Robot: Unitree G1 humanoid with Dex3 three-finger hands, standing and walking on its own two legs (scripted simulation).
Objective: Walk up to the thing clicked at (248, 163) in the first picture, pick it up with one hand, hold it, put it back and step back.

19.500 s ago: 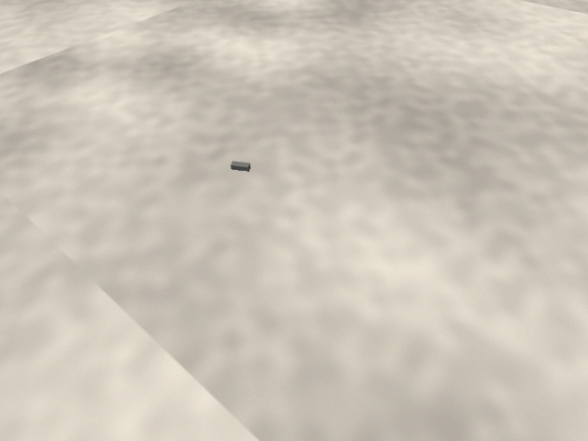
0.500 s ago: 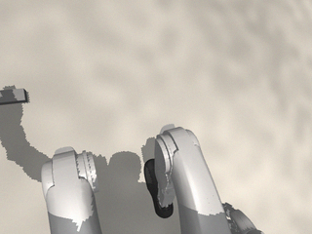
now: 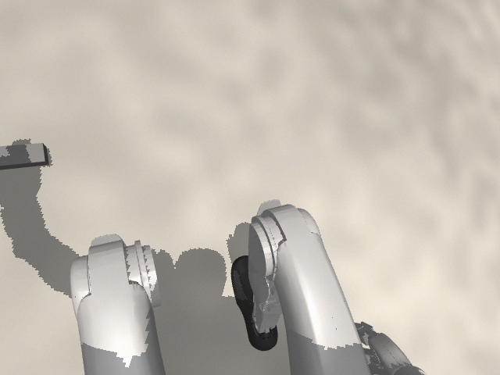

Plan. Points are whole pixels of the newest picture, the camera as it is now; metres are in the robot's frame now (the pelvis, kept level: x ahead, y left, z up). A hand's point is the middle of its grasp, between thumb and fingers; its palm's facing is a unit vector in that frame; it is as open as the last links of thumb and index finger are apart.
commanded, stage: rise first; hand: left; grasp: from above
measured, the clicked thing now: (15, 156) +0.48 +0.32 -0.30
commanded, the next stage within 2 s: approach in 0.12 s
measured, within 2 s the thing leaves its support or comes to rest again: neither
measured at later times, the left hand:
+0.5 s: hand out of the picture +0.45 +0.33 -0.18, palm faces -0.46 -0.04 -0.89, open 13.2 cm
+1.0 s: hand out of the picture +0.46 +0.34 -0.18, palm faces -0.51 -0.05 -0.86, open 13.1 cm
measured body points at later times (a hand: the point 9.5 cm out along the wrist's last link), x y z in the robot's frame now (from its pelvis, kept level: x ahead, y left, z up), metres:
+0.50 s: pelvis +0.00 +0.00 +0.00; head +0.25 +0.11 +0.36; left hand +0.47 +0.33 -0.13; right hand +0.06 -0.27 -0.08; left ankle +0.07 +0.12 -0.28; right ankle +0.11 -0.13 -0.28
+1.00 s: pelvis -0.01 -0.01 +0.00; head +0.26 +0.07 +0.35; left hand +0.48 +0.34 -0.13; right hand +0.03 -0.27 -0.09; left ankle +0.07 +0.12 -0.28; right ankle +0.11 -0.13 -0.28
